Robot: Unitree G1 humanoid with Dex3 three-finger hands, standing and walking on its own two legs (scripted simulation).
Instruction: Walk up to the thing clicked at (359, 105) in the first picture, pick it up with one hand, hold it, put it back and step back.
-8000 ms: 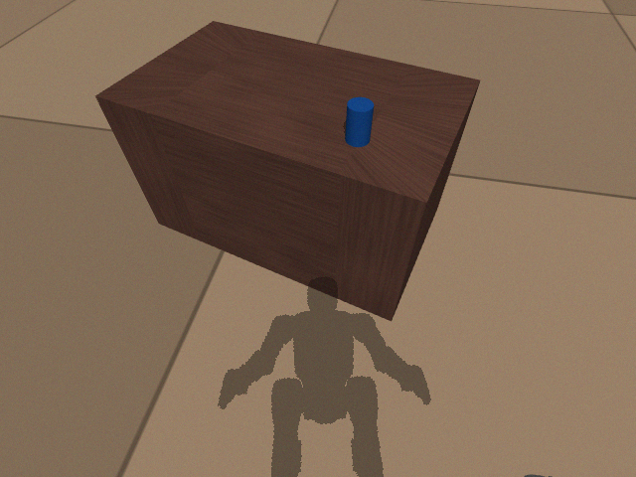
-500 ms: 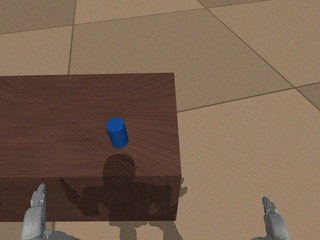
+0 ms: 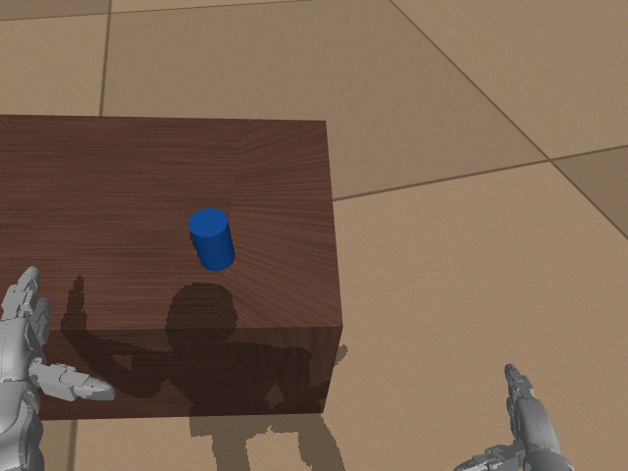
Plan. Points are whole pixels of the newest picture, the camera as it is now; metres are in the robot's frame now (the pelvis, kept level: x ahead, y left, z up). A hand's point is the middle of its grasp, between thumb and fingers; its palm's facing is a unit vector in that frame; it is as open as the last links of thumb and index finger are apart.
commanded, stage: go down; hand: left
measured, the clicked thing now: (213, 240) +0.52 +0.18 -0.11
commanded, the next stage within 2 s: none
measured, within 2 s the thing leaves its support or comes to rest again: neither
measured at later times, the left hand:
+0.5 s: hand (69, 313) +0.32 +0.32 +0.00, palm faces +0.21 -0.97 -0.09, open 17.5 cm
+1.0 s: hand (54, 265) +0.38 +0.35 +0.02, palm faces +0.14 -0.99 +0.01, open 17.5 cm
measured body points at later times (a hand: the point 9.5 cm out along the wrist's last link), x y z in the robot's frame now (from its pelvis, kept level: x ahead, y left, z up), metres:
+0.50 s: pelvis +0.01 +0.02 -0.02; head +0.05 +0.05 +0.43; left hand +0.30 +0.37 +0.01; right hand +0.17 -0.25 -0.08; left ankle +0.04 +0.14 -0.73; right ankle +0.00 -0.14 -0.73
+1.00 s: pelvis +0.00 +0.02 -0.05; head +0.07 +0.06 +0.39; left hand +0.37 +0.40 +0.03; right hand +0.15 -0.24 -0.08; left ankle +0.04 +0.14 -0.73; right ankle +0.00 -0.14 -0.73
